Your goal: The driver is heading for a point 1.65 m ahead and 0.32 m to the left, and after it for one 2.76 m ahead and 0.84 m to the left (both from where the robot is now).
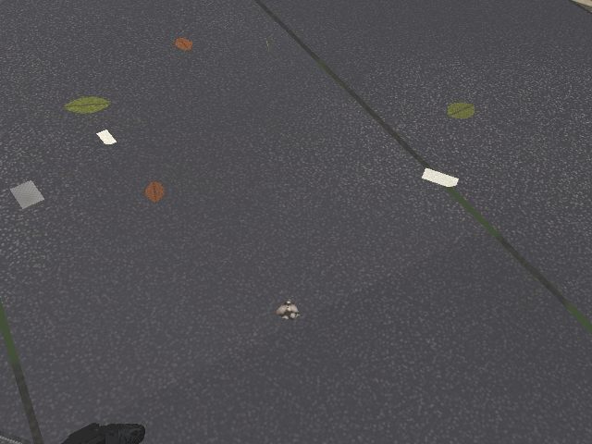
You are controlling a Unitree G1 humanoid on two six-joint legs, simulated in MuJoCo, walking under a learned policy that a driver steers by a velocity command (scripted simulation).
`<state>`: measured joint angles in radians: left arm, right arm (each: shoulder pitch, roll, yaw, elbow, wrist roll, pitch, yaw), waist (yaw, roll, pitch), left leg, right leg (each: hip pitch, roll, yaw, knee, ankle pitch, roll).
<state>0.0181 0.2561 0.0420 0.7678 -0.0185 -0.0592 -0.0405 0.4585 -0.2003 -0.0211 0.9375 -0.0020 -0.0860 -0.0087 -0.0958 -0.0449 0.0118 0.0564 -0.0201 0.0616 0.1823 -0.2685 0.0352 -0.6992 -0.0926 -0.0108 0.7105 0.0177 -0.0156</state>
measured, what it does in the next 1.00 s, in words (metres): climbs: right foot 0.04 m higher, then left foot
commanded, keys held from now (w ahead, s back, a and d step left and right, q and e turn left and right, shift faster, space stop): w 1.00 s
